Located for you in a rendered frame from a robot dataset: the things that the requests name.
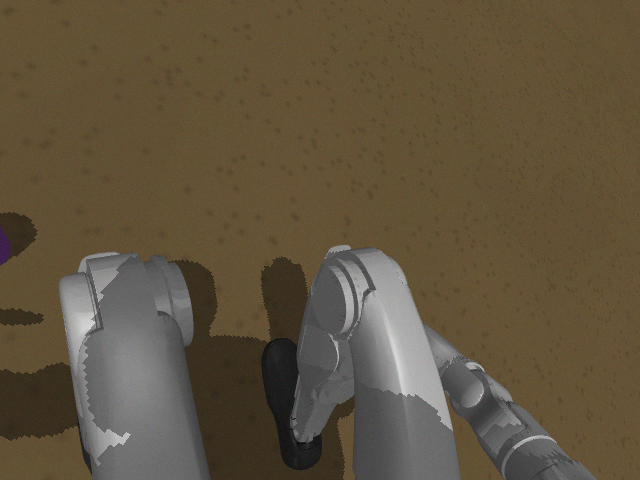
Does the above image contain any right robot arm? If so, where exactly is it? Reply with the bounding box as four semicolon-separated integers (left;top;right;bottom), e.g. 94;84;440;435
441;359;597;480

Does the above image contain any bottle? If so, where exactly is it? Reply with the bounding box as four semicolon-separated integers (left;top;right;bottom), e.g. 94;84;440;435
0;226;10;266

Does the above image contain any right robot foot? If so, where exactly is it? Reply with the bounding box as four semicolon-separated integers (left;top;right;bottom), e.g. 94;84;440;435
261;338;322;470

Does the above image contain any right robot hand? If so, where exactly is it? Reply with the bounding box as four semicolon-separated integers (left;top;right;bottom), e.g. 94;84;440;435
423;323;467;378

